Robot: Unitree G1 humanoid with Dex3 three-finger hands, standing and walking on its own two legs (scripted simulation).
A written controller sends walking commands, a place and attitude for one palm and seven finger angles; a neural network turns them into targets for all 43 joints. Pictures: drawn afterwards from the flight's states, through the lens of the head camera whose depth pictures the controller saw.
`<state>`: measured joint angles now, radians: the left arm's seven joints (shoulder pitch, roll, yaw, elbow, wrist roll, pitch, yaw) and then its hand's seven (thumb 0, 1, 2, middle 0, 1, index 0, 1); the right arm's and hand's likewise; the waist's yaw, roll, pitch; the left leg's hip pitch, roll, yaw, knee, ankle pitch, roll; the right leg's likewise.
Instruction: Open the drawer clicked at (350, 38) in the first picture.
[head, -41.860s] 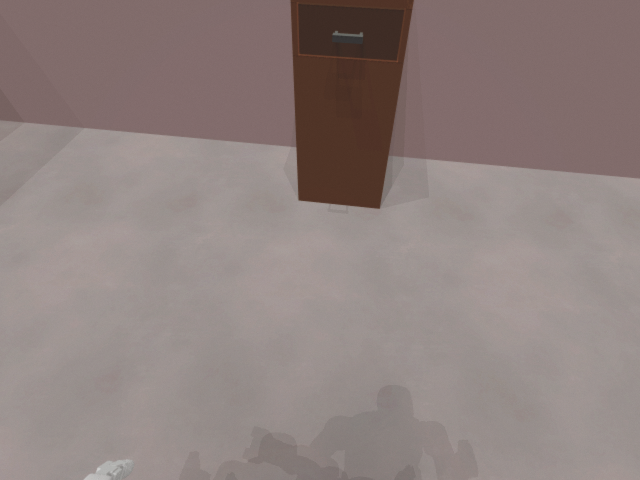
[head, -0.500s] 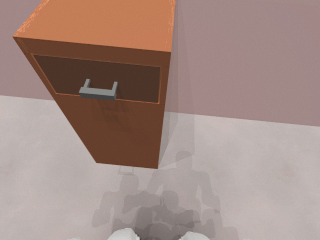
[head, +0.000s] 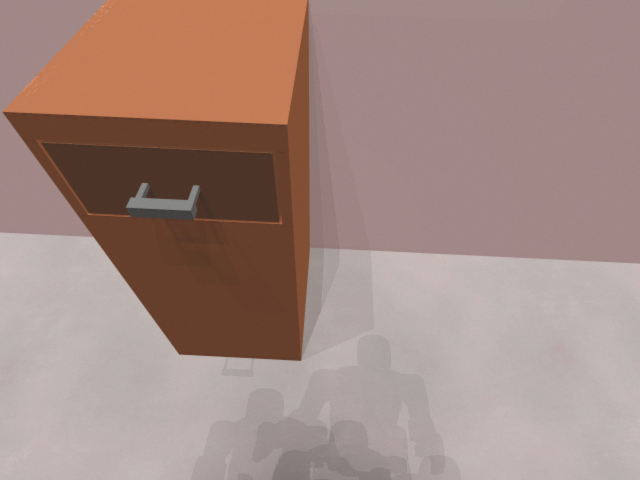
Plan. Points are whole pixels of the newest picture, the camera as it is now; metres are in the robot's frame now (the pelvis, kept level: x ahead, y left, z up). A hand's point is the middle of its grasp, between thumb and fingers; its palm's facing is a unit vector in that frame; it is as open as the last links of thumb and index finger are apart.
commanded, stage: come to a stop and stand still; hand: left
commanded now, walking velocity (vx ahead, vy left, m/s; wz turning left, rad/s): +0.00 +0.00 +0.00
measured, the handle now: (166, 199) +0.51 +0.28 +0.01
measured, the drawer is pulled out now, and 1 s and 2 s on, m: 0.00 0.00 0.00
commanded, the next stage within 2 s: look again from close up in 0.36 s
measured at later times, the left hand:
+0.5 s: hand out of the picture +0.01 +0.18 -0.16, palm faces +0.00 -0.97 -0.23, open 7.4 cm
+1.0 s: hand out of the picture +0.01 +0.19 -0.17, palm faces -0.02 -0.98 -0.21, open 7.4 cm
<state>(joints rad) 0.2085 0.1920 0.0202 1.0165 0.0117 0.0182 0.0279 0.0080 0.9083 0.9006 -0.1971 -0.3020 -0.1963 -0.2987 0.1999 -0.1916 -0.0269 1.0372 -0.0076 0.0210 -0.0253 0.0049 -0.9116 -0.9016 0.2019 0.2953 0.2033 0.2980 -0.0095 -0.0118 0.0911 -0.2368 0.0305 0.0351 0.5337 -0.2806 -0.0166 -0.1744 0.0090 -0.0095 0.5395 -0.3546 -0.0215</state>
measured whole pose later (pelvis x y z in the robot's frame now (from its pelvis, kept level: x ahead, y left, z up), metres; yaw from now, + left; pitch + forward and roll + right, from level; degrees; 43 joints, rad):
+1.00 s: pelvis +0.00 +0.01 +0.00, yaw -2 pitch -1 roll +1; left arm 0.28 0.17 -0.01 1.08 0.01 -0.02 0.03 0.01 0.91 0.90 -0.20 -0.30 -0.19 -0.30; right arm 0.28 -0.16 0.01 1.09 -0.01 -0.02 -0.02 0.01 -0.92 -0.90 0.20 0.30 0.20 0.30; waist 0.00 -0.01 0.02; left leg -0.22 0.01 0.06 0.50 -0.27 0.00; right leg -0.17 0.00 0.03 0.53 -0.34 0.00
